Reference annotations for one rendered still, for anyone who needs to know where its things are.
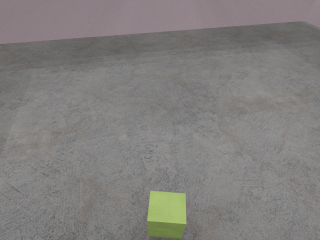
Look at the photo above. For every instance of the carton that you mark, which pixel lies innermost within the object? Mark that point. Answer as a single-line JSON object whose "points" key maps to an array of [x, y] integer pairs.
{"points": [[166, 214]]}

